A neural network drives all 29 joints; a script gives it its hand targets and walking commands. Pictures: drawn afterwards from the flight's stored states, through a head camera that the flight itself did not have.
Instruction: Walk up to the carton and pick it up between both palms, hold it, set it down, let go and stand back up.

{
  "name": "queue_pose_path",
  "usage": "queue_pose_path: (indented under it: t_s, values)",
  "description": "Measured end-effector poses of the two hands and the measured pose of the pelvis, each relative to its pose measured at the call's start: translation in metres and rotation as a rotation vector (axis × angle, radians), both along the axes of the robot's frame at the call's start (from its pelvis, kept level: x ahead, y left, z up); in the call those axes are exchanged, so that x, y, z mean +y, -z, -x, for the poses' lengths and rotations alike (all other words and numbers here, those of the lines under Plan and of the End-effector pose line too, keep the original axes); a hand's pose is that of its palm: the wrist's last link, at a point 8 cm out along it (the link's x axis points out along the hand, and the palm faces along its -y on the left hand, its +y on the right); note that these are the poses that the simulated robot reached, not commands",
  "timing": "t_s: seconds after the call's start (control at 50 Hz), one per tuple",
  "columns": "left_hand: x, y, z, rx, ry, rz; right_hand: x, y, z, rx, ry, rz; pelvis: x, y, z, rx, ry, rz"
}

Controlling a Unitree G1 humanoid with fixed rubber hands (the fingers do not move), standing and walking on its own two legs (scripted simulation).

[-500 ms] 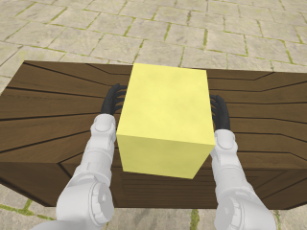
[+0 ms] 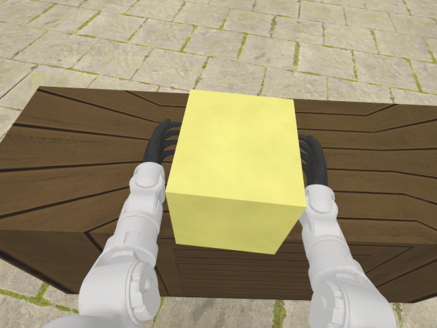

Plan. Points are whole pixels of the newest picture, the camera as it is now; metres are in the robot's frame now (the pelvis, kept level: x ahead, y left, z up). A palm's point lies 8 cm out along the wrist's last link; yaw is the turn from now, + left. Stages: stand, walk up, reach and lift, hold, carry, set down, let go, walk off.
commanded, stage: reach and lift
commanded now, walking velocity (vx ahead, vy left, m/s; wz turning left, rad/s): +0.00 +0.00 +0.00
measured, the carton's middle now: (233, 173) +0.41 -0.04 +0.00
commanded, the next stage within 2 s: none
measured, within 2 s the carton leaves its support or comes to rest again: leaves its support in 0.08 s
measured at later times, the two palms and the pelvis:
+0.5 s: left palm (146, 150) +0.38 +0.13 +0.11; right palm (321, 166) +0.35 -0.18 +0.10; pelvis -0.02 +0.00 +0.00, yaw +1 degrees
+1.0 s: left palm (131, 146) +0.36 +0.14 +0.15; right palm (322, 157) +0.35 -0.17 +0.13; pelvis -0.02 +0.00 +0.00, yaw +2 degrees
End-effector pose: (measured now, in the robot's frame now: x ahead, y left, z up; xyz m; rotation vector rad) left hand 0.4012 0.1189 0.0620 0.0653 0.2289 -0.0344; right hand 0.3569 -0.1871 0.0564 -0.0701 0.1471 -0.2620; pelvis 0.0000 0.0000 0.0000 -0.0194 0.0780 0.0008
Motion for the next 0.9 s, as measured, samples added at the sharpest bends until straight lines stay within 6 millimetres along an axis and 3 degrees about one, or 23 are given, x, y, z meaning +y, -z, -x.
queue_pose_path:
  t_s: [0.3, 0.66, 0.9]
  values:
    - [0.008, -0.017, 0.015, -0.019, -0.047, -0.015, 0.008, -0.014, 0.002, -0.021, -0.032, -0.040, -0.005, 0.000, 0.008, -0.035, -0.032, 0.001]
    - [0.013, -0.065, 0.022, -0.052, -0.061, 0.014, 0.012, -0.061, 0.006, -0.056, -0.040, -0.057, 0.001, 0.000, 0.016, -0.109, -0.022, -0.002]
    - [0.023, -0.075, 0.037, -0.055, -0.089, 0.006, 0.020, -0.071, 0.011, -0.058, -0.070, -0.068, 0.002, 0.001, 0.018, -0.150, -0.034, 0.000]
